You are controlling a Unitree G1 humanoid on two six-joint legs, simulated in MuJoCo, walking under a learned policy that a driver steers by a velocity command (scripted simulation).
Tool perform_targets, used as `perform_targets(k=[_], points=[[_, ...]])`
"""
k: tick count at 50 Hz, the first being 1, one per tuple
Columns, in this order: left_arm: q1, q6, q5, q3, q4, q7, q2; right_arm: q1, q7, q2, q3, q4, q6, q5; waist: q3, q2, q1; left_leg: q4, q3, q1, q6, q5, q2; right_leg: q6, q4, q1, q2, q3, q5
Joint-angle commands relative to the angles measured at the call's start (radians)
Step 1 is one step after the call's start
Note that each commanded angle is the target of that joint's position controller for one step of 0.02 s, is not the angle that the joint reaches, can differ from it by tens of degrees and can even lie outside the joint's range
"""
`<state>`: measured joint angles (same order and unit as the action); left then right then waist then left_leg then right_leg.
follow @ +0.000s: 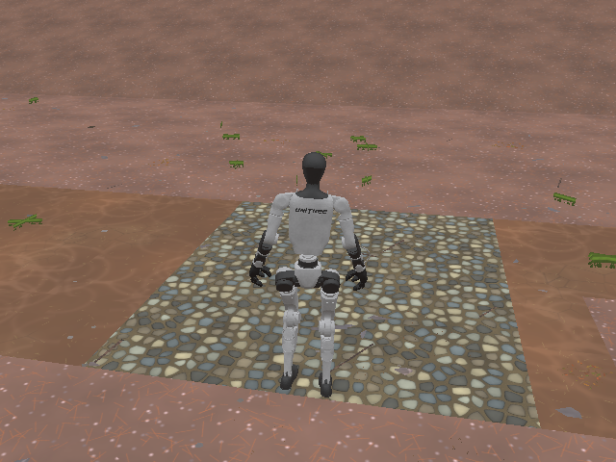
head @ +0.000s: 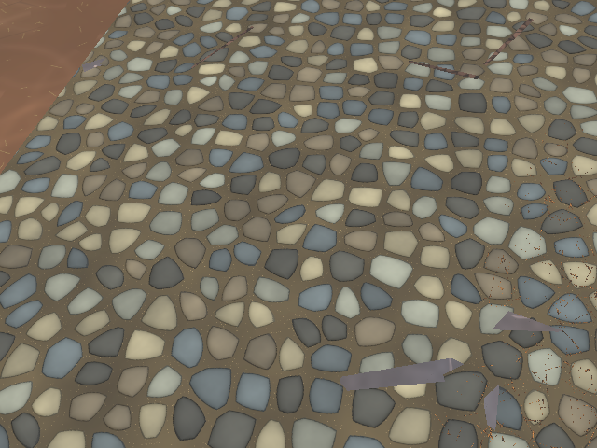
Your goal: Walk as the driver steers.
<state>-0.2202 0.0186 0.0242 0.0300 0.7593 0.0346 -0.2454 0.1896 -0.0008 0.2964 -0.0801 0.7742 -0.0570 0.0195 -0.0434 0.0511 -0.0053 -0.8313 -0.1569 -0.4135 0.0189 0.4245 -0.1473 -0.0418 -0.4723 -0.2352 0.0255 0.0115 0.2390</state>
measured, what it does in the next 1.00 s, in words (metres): steps on the spot: left foot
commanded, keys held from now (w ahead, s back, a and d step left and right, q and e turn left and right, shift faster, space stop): no key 0.74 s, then w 0.26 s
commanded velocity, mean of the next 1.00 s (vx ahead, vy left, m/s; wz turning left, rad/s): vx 0.05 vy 0.00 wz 0.06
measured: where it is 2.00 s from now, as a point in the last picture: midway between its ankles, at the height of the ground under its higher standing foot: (352, 419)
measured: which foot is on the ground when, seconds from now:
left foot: up 0.00-0.22, down 0.24-1.00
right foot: down 0.00-1.00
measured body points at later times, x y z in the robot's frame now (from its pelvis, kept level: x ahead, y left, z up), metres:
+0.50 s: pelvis -0.02 +0.02 +0.01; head -0.02 +0.02 +0.45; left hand +0.03 +0.28 -0.14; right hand +0.07 -0.24 -0.13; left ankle -0.05 +0.12 -0.74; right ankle +0.00 -0.10 -0.74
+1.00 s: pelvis +0.02 +0.00 +0.00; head +0.02 -0.02 +0.45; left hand +0.05 +0.25 -0.14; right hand -0.02 -0.26 -0.16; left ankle -0.05 +0.12 -0.74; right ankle +0.03 -0.09 -0.73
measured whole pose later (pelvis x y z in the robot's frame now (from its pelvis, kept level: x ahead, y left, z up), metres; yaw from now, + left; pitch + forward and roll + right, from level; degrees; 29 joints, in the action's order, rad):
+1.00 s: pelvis +0.02 +0.00 +0.00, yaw +1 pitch +0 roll +1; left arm -0.27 -0.03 0.03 0.02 1.06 -0.01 -0.21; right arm 0.38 0.02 0.23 -0.04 1.12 0.01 0.02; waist 0.02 0.02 -0.01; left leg -0.39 -0.07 -0.06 0.05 0.32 -0.04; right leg -0.07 -0.59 -0.27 0.00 -0.06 0.37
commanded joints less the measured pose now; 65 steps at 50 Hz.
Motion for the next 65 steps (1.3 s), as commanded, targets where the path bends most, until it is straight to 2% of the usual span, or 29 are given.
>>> perform_targets(k=[1, 3, 6, 9, 11, 12, 13, 14, 15, 18, 27, 37, 38, 40, 41, 43, 45, 47, 49, 50, 51, 52, 53, 54, 55, 56, 57, 61, 65], points=[[0.107, -0.023, -0.005, 0.024, -0.079, 0.000, -0.121, 0.082, -0.004, 0.092, -0.025, -0.014, 0.004, 0.003, 0.026, -0.194, -0.052, -0.201, 0.004, -0.012, -0.027, -0.004, 0.027, -0.143, 0.209, 0.013, -0.229, 0.213, -0.271], [0.059, -0.026, -0.007, 0.021, -0.058, 0.000, -0.115, 0.062, -0.007, 0.070, -0.013, -0.005, 0.001, -0.001, 0.050, -0.192, -0.021, -0.129, 0.026, -0.007, -0.053, 0.003, 0.035, -0.144, 0.172, 0.095, -0.208, 0.165, -0.391], [0.005, -0.025, -0.007, 0.022, -0.021, -0.002, -0.124, 0.010, -0.001, 0.032, 0.012, -0.001, -0.004, -0.011, 0.072, -0.207, 0.020, 0.092, 0.079, 0.069, -0.064, 0.038, 0.073, -0.149, 0.138, 0.162, -0.212, 0.160, -0.403], [-0.021, -0.010, -0.001, 0.032, 0.012, -0.010, -0.154, 0.013, 0.013, 0.037, 0.020, 0.023, -0.002, -0.024, 0.069, -0.241, 0.030, 0.319, 0.138, 0.171, -0.041, -0.008, 0.078, -0.146, 0.104, 0.162, -0.210, 0.181, -0.438], [-0.020, -0.007, -0.009, 0.033, 0.032, -0.011, -0.152, 0.057, 0.024, 0.038, 0.026, 0.058, 0.013, -0.017, 0.069, -0.191, -0.003, 0.571, 0.117, 0.324, -0.017, -0.272, 0.109, -0.088, 0.069, 0.097, -0.197, 0.171, -0.450], [-0.030, -0.015, -0.011, 0.027, 0.030, -0.014, -0.131, 0.055, 0.031, 0.074, 0.023, 0.062, 0.026, -0.003, 0.099, -0.136, 0.009, 0.579, 0.025, 0.418, 0.001, -0.334, 0.186, -0.043, 0.062, 0.033, -0.184, 0.168, -0.366], [-0.049, -0.023, -0.020, 0.019, 0.019, -0.020, -0.098, 0.018, 0.034, 0.141, 0.015, 0.060, 0.036, 0.004, 0.097, 0.001, 0.058, 0.521, -0.087, 0.408, 0.040, -0.485, 0.293, -0.009, 0.058, -0.011, -0.105, 0.093, -0.217], [-0.024, -0.019, -0.020, 0.011, 0.046, -0.017, -0.078, -0.021, 0.025, 0.086, 0.030, 0.072, 0.042, -0.008, 0.073, 0.036, 0.046, 0.508, -0.077, 0.281, 0.071, -0.464, 0.313, 0.005, 0.120, 0.083, -0.072, 0.062, -0.073], [0.003, -0.014, -0.012, 0.015, 0.060, -0.014, -0.095, -0.038, 0.020, 0.053, 0.041, 0.075, 0.049, -0.008, 0.041, 0.032, 0.035, 0.521, -0.064, 0.250, 0.058, -0.379, 0.281, 0.012, 0.124, 0.108, -0.071, 0.067, -0.088], [0.003, -0.012, -0.009, 0.023, 0.101, -0.019, -0.113, 0.002, 0.032, 0.060, 0.047, 0.128, 0.057, -0.010, 0.012, 0.045, 0.021, 0.547, -0.034, 0.228, 0.035, -0.325, 0.237, 0.004, 0.120, 0.135, -0.093, 0.077, -0.176], [-0.024, -0.013, -0.011, 0.008, 0.233, -0.014, -0.079, 0.022, 0.037, 0.047, 0.059, 0.223, 0.062, -0.012, -0.018, -0.034, 0.020, 0.570, -0.026, 0.219, 0.044, -0.239, 0.227, 0.018, 0.153, 0.117, -0.099, 0.081, -0.136], [-0.051, -0.014, -0.012, -0.006, 0.322, -0.007, -0.060, 0.062, 0.040, 0.018, 0.073, 0.296, 0.066, -0.012, -0.013, -0.047, 0.019, 0.564, -0.010, 0.219, 0.046, -0.257, 0.216, 0.017, 0.148, 0.112, -0.106, 0.083, -0.134], [-0.060, -0.013, -0.011, -0.008, 0.330, -0.007, -0.056, 0.078, 0.040, 0.019, 0.073, 0.304, 0.065, -0.011, 0.008, -0.039, 0.016, 0.577, -0.012, 0.223, 0.051, -0.159, 0.210, 0.015, 0.140, 0.116, -0.093, 0.072, -0.059], [-0.057, -0.008, -0.005, -0.001, 0.324, -0.009, -0.065, 0.101, 0.039, 0.063, 0.054, 0.308, 0.054, -0.010, -0.018, 0.011, 0.007, 0.591, -0.052, 0.194, 0.093, 0.163, 0.206, -0.002, 0.044, 0.044, -0.029, 0.019, 0.188], [-0.037, -0.005, 0.002, 0.000, 0.313, -0.014, -0.063, 0.126, 0.037, 0.075, 0.046, 0.309, 0.048, -0.008, -0.062, 0.034, -0.009, 0.623, -0.109, 0.183, 0.124, 0.316, 0.235, -0.009, -0.016, -0.046, -0.005, 0.000, 0.272], [0.000, -0.013, 0.017, -0.009, 0.284, -0.025, -0.020, 0.174, 0.036, 0.089, 0.031, 0.318, 0.046, -0.005, -0.134, 0.102, -0.031, 0.706, -0.269, 0.190, 0.199, 0.440, 0.362, -0.011, -0.179, -0.177, 0.002, -0.059, 0.212], [0.025, -0.034, 0.015, -0.005, 0.257, -0.033, -0.030, 0.183, 0.032, 0.075, 0.027, 0.317, 0.059, 0.004, -0.145, 0.088, -0.031, 0.730, -0.313, 0.224, 0.234, 0.330, 0.416, -0.019, -0.276, -0.253, -0.044, -0.036, 0.199], [0.021, -0.056, 0.008, 0.001, 0.240, -0.044, -0.039, 0.171, 0.029, 0.078, 0.020, 0.311, 0.076, 0.004, -0.123, 0.069, -0.015, 0.699, -0.251, 0.265, 0.226, 0.217, 0.398, -0.027, -0.236, -0.252, -0.059, -0.035, 0.208], [-0.047, -0.072, -0.004, 0.004, 0.252, -0.046, -0.020, 0.126, 0.025, 0.071, 0.016, 0.301, 0.086, -0.007, -0.109, 0.061, 0.037, 0.640, -0.150, 0.162, 0.190, 0.133, 0.340, -0.037, -0.072, -0.051, -0.032, -0.079, 0.113], [-0.145, -0.076, -0.009, 0.008, 0.289, -0.043, -0.008, 0.098, 0.023, 0.063, 0.016, 0.290, 0.088, -0.011, -0.094, 0.035, 0.081, 0.572, -0.095, 0.062, 0.169, 0.115, 0.296, -0.036, 0.023, 0.126, 0.005, -0.108, 0.054], [-0.247, -0.081, -0.006, 0.019, 0.325, -0.035, -0.032, 0.083, 0.021, 0.036, 0.023, 0.275, 0.095, -0.005, -0.069, -0.039, 0.116, 0.443, -0.034, -0.052, 0.143, 0.073, 0.242, -0.035, 0.080, 0.299, -0.014, -0.047, 0.077], [-0.375, -0.090, 0.008, 0.041, 0.343, -0.024, -0.122, 0.063, 0.012, -0.044, 0.046, 0.243, 0.108, -0.008, -0.010, -0.276, 0.160, 0.110, 0.127, -0.189, 0.092, 0.035, 0.118, -0.081, 0.270, 0.429, -0.251, 0.324, 0.349], [-0.456, -0.081, -0.005, 0.057, 0.377, -0.028, -0.188, 0.040, 0.005, -0.012, 0.037, 0.210, 0.113, 0.009, -0.022, -0.344, 0.151, -0.107, 0.176, -0.321, 0.085, 0.133, 0.066, -0.158, 0.377, 0.408, -0.405, 0.629, 0.515], [-0.349, -0.077, -0.003, 0.042, 0.350, -0.029, -0.130, 0.024, -0.004, 0.028, 0.028, 0.210, 0.114, 0.027, -0.101, -0.184, 0.085, -0.235, 0.120, -0.342, 0.096, 0.059, 0.143, -0.168, 0.369, 0.306, -0.400, 0.591, 0.539], [-0.253, -0.085, -0.004, 0.033, 0.311, -0.034, -0.095, 0.029, -0.016, 0.001, 0.033, 0.219, 0.119, 0.022, -0.132, -0.114, 0.044, -0.261, 0.108, -0.331, 0.096, -0.047, 0.182, -0.155, 0.366, 0.233, -0.356, 0.497, 0.449], [-0.202, -0.095, -0.005, 0.027, 0.291, -0.035, -0.079, 0.047, -0.026, -0.020, 0.037, 0.231, 0.125, 0.014, -0.120, -0.099, 0.018, -0.248, 0.113, -0.296, 0.084, -0.125, 0.207, -0.136, 0.377, 0.210, -0.309, 0.400, 0.316], [-0.194, -0.105, -0.008, 0.020, 0.287, -0.033, -0.060, 0.047, -0.031, -0.017, 0.035, 0.233, 0.126, 0.018, -0.104, -0.099, 0.007, -0.233, 0.127, -0.276, 0.071, -0.174, 0.220, -0.124, 0.380, 0.213, -0.278, 0.324, 0.185], [-0.305, -0.122, -0.011, 0.003, 0.334, -0.027, -0.030, -0.008, -0.035, -0.022, 0.033, 0.213, 0.104, 0.018, -0.060, -0.124, 0.014, -0.218, 0.199, -0.310, 0.032, -0.245, 0.210, -0.115, 0.327, 0.283, -0.218, 0.139, -0.312], [-0.339, -0.122, -0.008, -0.009, 0.344, -0.022, -0.021, -0.191, -0.034, -0.046, 0.047, 0.136, 0.097, 0.009, -0.094, -0.133, 0.041, -0.036, 0.256, -0.310, 0.012, -0.304, 0.183, -0.116, 0.328, 0.251, -0.187, 0.066, -0.507]])
Keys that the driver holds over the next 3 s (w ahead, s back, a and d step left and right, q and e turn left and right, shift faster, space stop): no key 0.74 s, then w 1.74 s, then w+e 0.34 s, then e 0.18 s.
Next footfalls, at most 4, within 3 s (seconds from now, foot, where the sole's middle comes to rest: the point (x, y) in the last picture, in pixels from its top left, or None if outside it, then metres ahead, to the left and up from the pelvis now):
0.24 left None -0.01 0.12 -0.78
1.50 left None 0.43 0.05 -0.78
2.04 right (377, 337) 0.74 -0.11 -0.78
2.58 left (300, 244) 1.04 0.08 -0.78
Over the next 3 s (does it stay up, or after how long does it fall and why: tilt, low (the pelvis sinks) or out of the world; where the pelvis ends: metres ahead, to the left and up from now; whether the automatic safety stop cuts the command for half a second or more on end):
stays up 1.07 -0.01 0.00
